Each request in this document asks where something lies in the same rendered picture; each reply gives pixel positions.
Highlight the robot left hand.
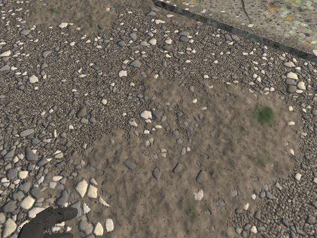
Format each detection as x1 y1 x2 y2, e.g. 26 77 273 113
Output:
17 207 78 238

